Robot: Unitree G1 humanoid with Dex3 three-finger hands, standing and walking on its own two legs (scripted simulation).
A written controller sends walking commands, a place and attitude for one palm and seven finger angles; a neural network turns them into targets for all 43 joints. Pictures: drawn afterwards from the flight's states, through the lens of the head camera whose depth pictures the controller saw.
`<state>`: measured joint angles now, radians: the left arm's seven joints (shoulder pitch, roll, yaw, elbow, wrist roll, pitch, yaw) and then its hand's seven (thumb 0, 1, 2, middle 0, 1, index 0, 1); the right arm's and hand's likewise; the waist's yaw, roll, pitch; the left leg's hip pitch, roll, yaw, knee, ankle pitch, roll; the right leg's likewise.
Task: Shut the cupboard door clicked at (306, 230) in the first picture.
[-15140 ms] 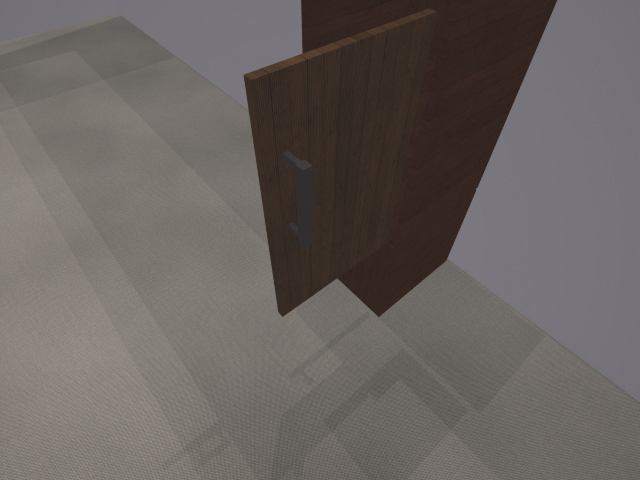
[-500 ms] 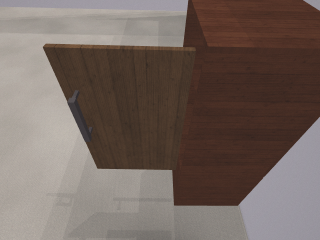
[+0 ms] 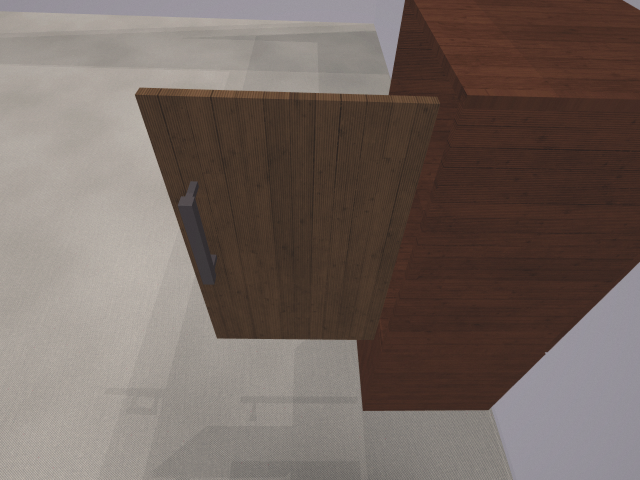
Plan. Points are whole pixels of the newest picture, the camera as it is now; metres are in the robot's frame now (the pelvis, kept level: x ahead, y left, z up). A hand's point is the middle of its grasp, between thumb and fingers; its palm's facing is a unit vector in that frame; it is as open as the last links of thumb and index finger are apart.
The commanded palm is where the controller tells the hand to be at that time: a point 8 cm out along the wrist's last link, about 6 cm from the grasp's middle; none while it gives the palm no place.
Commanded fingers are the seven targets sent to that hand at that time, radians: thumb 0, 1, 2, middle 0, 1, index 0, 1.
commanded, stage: look again from close up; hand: left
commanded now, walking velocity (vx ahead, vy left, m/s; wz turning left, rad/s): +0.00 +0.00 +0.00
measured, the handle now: (201, 236) +0.44 +0.22 +0.03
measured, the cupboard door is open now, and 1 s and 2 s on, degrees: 89 89 89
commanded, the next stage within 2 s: raise the hand and make a fist in 1.30 s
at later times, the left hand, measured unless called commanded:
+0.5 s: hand out of the picture -0.03 +0.17 -0.18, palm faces +0.02 -0.98 -0.17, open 7.4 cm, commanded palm none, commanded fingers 0.00 0.90 0.90 -0.20 -0.30 -0.20 -0.30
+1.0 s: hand out of the picture -0.02 +0.14 -0.18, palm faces +0.01 -0.99 -0.17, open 7.4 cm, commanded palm none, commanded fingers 0.00 0.90 0.90 -0.20 -0.30 -0.20 -0.30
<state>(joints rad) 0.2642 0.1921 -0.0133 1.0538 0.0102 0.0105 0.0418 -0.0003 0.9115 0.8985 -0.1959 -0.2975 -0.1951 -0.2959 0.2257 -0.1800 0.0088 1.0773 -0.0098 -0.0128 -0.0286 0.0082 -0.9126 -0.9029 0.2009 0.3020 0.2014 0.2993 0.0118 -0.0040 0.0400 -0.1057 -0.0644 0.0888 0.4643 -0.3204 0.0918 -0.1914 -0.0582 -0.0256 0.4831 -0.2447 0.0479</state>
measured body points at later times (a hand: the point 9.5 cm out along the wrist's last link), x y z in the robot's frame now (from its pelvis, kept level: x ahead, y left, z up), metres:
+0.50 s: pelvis -0.01 +0.00 +0.00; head -0.01 +0.01 +0.45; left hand -0.03 +0.22 -0.16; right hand -0.02 -0.22 -0.16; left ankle -0.04 +0.05 -0.74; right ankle +0.01 -0.15 -0.74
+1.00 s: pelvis -0.01 -0.02 +0.00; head +0.00 -0.01 +0.45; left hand -0.02 +0.20 -0.16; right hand -0.02 -0.23 -0.16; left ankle -0.04 +0.05 -0.74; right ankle +0.01 -0.15 -0.74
